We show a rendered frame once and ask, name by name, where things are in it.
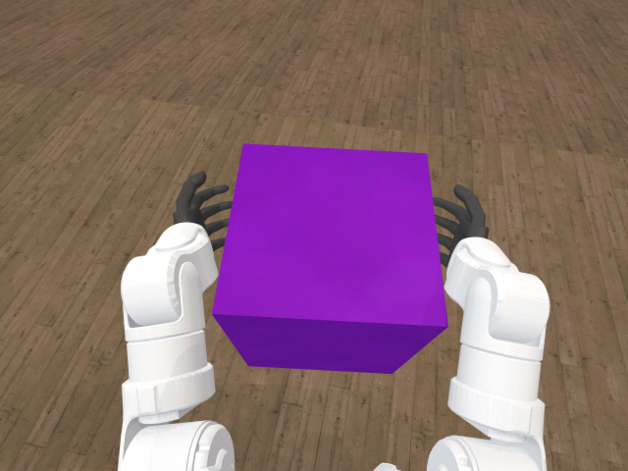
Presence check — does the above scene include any left robot upper arm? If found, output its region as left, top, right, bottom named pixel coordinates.
left=120, top=420, right=235, bottom=471

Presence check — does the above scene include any right robot upper arm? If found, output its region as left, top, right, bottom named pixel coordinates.
left=427, top=436, right=540, bottom=471

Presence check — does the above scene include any robot right hand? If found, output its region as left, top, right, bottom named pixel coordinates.
left=433, top=184, right=489, bottom=267

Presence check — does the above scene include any robot left hand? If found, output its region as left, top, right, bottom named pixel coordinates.
left=173, top=171, right=233, bottom=252

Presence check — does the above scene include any carton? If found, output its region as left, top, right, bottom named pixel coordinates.
left=212, top=143, right=448, bottom=374

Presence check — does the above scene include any left robot forearm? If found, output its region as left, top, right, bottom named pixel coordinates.
left=118, top=223, right=219, bottom=471

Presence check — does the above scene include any right robot forearm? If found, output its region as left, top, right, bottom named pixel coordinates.
left=445, top=237, right=550, bottom=471

